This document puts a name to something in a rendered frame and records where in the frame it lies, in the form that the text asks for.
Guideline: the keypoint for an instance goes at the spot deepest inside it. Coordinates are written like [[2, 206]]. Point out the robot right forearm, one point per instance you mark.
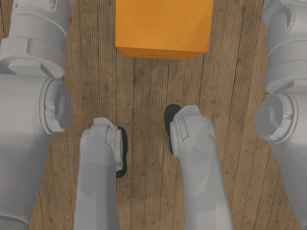
[[286, 37]]

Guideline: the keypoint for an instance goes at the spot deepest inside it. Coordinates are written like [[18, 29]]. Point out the carton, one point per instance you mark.
[[167, 29]]

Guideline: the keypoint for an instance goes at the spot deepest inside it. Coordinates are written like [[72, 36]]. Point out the left robot upper arm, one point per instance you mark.
[[32, 110]]

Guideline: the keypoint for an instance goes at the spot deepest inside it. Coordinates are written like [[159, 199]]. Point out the left robot foot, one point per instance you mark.
[[121, 173]]

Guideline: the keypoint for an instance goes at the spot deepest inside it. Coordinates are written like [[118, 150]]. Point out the right robot shin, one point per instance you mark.
[[193, 108]]

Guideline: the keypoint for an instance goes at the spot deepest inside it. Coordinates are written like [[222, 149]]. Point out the right robot upper arm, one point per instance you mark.
[[282, 121]]

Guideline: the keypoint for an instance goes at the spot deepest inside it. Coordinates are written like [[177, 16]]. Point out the robot left forearm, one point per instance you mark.
[[35, 46]]

